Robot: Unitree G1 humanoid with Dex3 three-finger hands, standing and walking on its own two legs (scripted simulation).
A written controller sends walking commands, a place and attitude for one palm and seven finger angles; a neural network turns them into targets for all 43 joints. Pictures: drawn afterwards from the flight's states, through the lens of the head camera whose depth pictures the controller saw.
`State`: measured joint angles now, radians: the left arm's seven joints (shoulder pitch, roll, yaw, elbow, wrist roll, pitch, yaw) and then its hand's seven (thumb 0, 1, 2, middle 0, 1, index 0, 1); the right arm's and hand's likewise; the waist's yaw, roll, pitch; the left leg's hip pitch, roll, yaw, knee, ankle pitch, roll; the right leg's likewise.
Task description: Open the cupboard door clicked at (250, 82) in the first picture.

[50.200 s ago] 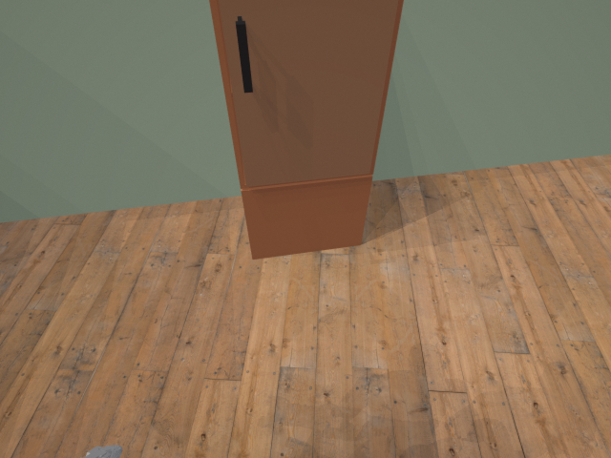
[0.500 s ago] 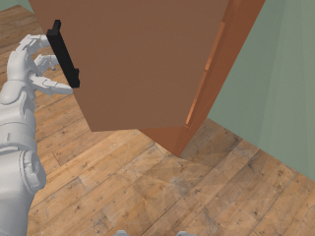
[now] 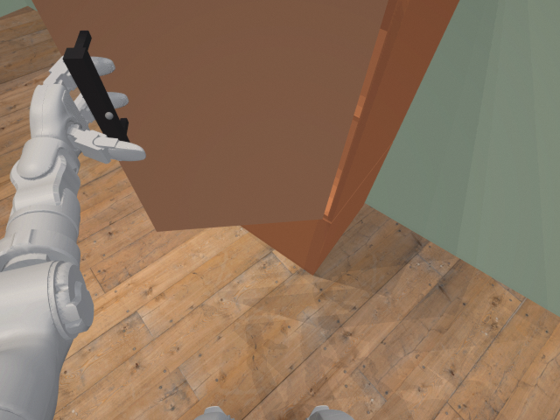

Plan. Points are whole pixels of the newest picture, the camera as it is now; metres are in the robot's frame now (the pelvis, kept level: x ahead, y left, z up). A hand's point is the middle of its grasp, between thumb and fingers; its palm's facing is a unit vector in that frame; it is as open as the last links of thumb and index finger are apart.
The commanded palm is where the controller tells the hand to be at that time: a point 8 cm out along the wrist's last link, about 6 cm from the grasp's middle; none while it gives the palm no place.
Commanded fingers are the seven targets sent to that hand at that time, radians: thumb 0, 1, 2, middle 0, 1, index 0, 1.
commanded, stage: slide the fingers in behind the handle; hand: left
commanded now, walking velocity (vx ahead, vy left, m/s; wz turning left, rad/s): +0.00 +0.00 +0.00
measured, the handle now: (104, 97) +0.55 +0.22 +0.13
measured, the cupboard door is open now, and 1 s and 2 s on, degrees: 43 43 57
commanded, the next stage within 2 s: close the thumb around the handle in 0.58 s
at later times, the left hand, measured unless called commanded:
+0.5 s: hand (116, 117) +0.50 +0.19 +0.14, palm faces +0.05 -1.00 +0.00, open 14.0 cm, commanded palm +0.47 +0.23 +0.13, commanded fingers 0.00 -0.50 0.30 -0.30 -1.20 -0.30 -1.20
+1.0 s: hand (117, 117) +0.50 +0.19 +0.14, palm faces +0.05 -1.00 +0.00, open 11.1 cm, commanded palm +0.47 +0.23 +0.13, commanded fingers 0.00 0.45 0.71 -0.37 -1.30 -0.37 -1.30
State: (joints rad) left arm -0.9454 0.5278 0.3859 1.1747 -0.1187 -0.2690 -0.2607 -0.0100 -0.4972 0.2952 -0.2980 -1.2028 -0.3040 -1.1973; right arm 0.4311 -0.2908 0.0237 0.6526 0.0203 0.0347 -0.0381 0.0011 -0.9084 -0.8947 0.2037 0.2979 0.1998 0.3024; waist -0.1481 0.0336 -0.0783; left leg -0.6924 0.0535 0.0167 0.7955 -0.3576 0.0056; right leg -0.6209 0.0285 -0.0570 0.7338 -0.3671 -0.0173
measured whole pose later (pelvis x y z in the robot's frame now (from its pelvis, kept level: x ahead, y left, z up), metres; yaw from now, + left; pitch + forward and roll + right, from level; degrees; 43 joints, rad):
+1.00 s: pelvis +0.00 +0.00 +0.00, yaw +0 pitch +14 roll -2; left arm -0.93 0.47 0.36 1.16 -0.11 -0.28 -0.19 -0.01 -0.05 0.49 -0.33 -1.25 -0.33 -1.24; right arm 0.42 -0.28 0.02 0.67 0.01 0.02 -0.02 0.00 -0.91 -0.89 0.20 0.30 0.20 0.30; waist -0.14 0.04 -0.09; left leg -0.68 0.04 0.02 0.79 -0.36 0.01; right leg -0.61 0.02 -0.05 0.74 -0.37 -0.01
